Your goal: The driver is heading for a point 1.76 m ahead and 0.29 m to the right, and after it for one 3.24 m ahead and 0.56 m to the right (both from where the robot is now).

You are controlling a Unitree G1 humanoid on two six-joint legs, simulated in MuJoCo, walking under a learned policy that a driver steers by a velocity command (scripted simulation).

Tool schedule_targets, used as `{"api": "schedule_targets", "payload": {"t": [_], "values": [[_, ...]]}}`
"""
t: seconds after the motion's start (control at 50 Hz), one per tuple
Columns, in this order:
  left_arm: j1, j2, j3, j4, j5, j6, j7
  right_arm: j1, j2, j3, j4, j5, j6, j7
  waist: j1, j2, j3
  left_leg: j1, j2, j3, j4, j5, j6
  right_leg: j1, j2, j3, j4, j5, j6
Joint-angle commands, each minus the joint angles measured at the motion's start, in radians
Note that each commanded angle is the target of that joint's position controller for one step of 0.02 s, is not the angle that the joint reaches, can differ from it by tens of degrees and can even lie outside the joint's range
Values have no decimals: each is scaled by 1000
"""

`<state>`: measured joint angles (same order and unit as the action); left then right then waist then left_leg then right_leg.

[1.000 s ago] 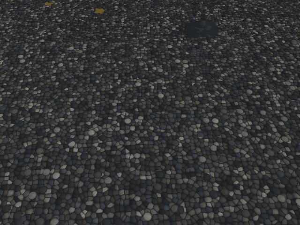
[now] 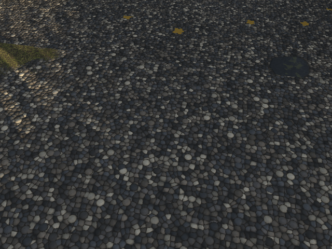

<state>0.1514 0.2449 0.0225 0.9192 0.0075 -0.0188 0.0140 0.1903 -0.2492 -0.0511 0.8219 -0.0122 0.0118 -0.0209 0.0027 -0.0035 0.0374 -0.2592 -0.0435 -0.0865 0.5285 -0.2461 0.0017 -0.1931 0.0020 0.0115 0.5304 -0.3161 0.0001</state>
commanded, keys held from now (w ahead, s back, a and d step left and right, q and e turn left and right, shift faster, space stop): no key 0.82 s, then w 0.18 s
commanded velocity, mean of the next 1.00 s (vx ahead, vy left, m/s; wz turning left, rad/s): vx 0.03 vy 0.00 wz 0.01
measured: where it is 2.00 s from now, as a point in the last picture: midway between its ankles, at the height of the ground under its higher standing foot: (167, 233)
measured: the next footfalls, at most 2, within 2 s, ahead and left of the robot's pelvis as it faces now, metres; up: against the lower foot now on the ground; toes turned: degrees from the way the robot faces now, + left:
right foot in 1.58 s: +0.47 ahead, -0.10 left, +0.00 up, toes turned -2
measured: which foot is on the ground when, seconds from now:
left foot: down 0.00-1.00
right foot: down 0.00-1.00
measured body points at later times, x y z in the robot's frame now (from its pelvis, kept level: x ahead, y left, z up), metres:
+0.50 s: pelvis +0.00 -0.01 +0.00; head +0.01 -0.01 +0.45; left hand +0.06 +0.25 -0.14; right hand +0.09 -0.27 -0.14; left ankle +0.02 +0.12 -0.73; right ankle -0.02 -0.12 -0.73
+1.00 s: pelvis +0.02 +0.00 +0.00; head +0.02 +0.00 +0.45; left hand +0.02 +0.26 -0.15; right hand +0.07 -0.26 -0.14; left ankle +0.01 +0.11 -0.71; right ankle -0.02 -0.12 -0.73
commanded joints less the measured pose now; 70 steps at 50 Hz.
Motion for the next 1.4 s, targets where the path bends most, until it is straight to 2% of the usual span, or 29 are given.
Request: {"api": "schedule_targets", "payload": {"t": [0.02,0.38,0.82,0.84,0.86,0.88,0.9,0.92,0.94,0.96,0.98,1.0,1.04,1.06,1.08,1.1,1.12,1.14,1.16,1.18,1.2,1.22,1.24,1.26,1.3,1.36,1.4], "values": [[1,117,23,-26,-1,-8,2,-14,-111,-23,-40,2,-14,-6,7,20,-53,65,67,-65,-69,202,34,-33,-50,47,-93,138,-26],[41,113,11,81,-3,-8,11,-21,-98,-14,94,7,-11,-16,6,6,-23,90,54,-37,-86,192,25,-40,-35,39,-131,119,-23],[125,82,-4,128,-3,-9,15,6,-81,5,222,10,-9,-23,3,2,0,75,47,-17,-102,160,13,-44,-26,33,-153,110,-31],[145,74,-6,139,-4,-8,16,22,-67,9,234,10,-8,-24,3,-5,-22,83,32,0,-99,66,13,-36,-21,31,-168,6,-35],[154,92,1,141,-10,-4,19,23,-67,9,238,14,-7,-25,7,-24,-4,51,4,29,-69,-83,16,-46,-21,45,-184,-154,-51],[155,125,12,135,-17,-2,23,18,-73,6,234,18,-10,-25,13,-60,27,-11,-22,60,-18,-231,22,-60,-47,95,-212,-324,-84],[176,149,20,131,-22,-3,25,-7,-75,6,221,20,-20,-22,28,-96,65,-94,-26,78,47,-283,26,-61,-111,190,-269,-462,-129],[206,181,32,132,-26,-10,26,-37,-61,10,202,23,-37,-16,41,-151,91,-167,-20,107,148,-238,27,-39,-214,330,-345,-548,-185],[206,205,43,129,-28,-19,26,-61,-50,13,187,27,-54,-9,44,-170,131,-207,28,95,236,-181,32,-58,-308,444,-393,-544,-236],[198,196,45,120,-24,-29,25,-69,-54,11,181,32,-68,-1,40,-154,149,-254,62,75,294,-189,41,-47,-342,482,-406,-488,-258],[191,179,44,113,-22,-38,21,-67,-57,9,178,36,-79,6,34,-142,150,-292,85,64,316,-226,50,-14,-347,473,-399,-415,-256],[180,169,43,102,-27,-43,16,-63,-58,8,174,41,-89,12,25,-130,140,-292,101,64,269,-244,60,15,-331,429,-385,-348,-236],[132,171,46,81,-44,-41,11,-18,-51,4,191,45,-104,20,-17,-114,102,-97,75,121,50,-145,66,-42,-241,269,-335,-227,-177],[124,175,47,75,-48,-36,8,57,-51,-4,228,43,-106,21,-47,-107,68,72,31,166,-35,-18,54,-114,-192,203,-286,-180,-159],[129,169,45,70,-45,-34,6,142,-58,-14,265,40,-102,21,-73,-87,35,203,2,175,-53,20,40,-174,-152,159,-216,-129,-146],[104,133,33,56,-38,-40,3,239,-83,-25,287,38,-99,19,-116,-8,6,323,69,60,-104,-18,61,-256,-98,89,-43,-26,-111],[94,52,11,25,-21,-53,-3,364,-177,-44,299,37,-98,11,-140,256,-59,457,293,-300,-250,-123,154,-419,5,-47,324,-81,-41],[85,52,15,-4,-40,-69,0,408,-209,-42,310,22,-111,27,-134,317,-64,453,436,-635,-370,-283,281,-563,53,21,553,-253,-38],[68,98,24,-12,-61,-82,-4,299,-151,-21,280,20,-127,31,-83,165,29,391,441,-592,-370,-352,278,-650,-26,82,674,-195,-62],[61,109,27,-10,-65,-91,-13,224,-107,-8,251,20,-136,36,-58,115,69,349,390,-468,-374,-318,238,-671,-69,87,688,-81,-82],[63,110,33,-2,-53,-97,-14,174,-101,-1,229,19,-137,42,-37,83,74,319,345,-365,-383,-212,205,-657,-97,69,656,5,-87],[52,125,42,-4,-40,-98,-16,157,-89,6,219,18,-134,44,-28,77,80,301,314,-277,-389,-72,181,-637,-119,60,602,67,-81],[48,121,45,-4,-33,-95,-22,174,-65,14,221,14,-127,43,-26,86,67,285,279,-198,-392,39,163,-597,-129,43,565,107,-72],[43,102,43,-5,-30,-91,-27,206,-65,17,228,10,-121,38,-30,96,56,283,261,-147,-393,140,163,-580,-127,21,538,136,-58],[-14,76,38,-31,-25,-82,-30,247,-88,15,234,9,-113,24,-40,78,58,279,249,-88,-400,281,178,-595,-122,-8,460,185,-27],[-160,43,21,-93,-26,-80,-33,253,-115,12,220,8,-104,7,-65,68,86,208,224,-21,-430,308,176,-536,-94,-41,228,295,-4],[-228,42,14,-118,-31,-81,-40,287,-127,9,224,13,-104,2,-82,80,99,191,225,2,-453,286,176,-476,-68,-66,123,354,-5]]}}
